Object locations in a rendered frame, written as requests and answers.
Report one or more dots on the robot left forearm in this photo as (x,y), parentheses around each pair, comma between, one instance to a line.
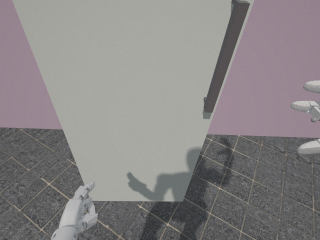
(65,233)

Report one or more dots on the right robot hand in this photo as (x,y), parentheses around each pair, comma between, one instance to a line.
(312,107)

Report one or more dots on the handle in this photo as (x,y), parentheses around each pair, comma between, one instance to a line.
(233,30)

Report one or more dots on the left robot hand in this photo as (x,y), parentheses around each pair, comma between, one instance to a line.
(73,214)

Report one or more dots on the fridge door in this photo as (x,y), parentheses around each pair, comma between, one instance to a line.
(127,79)

